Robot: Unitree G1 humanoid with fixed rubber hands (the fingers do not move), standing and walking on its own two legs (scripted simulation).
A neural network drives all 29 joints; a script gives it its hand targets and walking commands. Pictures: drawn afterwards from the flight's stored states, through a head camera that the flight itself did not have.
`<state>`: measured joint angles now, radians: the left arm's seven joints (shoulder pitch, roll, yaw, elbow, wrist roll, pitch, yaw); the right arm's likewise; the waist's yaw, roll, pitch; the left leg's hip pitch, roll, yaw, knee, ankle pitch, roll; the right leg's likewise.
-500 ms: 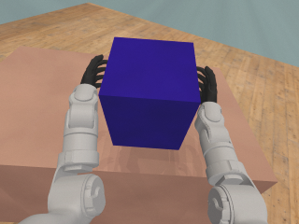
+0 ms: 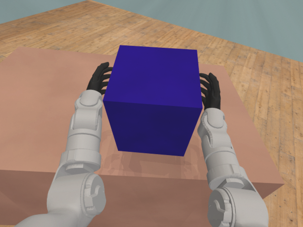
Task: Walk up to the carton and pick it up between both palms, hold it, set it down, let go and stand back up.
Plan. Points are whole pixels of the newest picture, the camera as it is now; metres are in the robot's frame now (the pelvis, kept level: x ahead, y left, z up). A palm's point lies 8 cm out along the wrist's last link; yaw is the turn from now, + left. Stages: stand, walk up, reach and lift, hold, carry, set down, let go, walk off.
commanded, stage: set down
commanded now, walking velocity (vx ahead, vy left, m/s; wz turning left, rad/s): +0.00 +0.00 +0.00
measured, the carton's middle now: (154, 104) +0.44 -0.03 +0.11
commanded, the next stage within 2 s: none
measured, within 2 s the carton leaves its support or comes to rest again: neither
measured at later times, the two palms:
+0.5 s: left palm (100, 97) +0.43 +0.13 +0.13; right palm (208, 111) +0.38 -0.17 +0.14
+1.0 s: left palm (104, 99) +0.45 +0.12 +0.11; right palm (206, 115) +0.39 -0.17 +0.11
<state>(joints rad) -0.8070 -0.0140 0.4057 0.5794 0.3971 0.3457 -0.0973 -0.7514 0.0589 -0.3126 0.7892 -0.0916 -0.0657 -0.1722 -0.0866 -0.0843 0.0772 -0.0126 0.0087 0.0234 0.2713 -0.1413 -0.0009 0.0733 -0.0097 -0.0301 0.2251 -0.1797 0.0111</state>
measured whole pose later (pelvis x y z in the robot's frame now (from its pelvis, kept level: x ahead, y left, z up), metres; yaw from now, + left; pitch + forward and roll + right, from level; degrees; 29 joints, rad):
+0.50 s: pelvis +0.01 +0.00 +0.00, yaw -1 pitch -3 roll +0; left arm -0.83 -0.01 0.45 0.73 0.39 0.24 -0.10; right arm -0.74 0.11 -0.43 0.79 -0.20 -0.08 -0.15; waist -0.08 -0.08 0.06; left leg -0.06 0.01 0.04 0.26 -0.14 0.00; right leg 0.01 -0.01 -0.01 0.23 -0.18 0.02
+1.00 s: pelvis +0.02 +0.01 +0.00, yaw -3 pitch +1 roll +0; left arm -0.87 0.01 0.50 0.86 0.39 0.16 -0.11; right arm -0.73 0.17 -0.54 0.77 -0.32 -0.10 -0.13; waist -0.07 -0.06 0.03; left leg -0.13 0.01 0.07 0.26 -0.15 0.01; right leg -0.07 -0.02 -0.01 0.24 -0.18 0.02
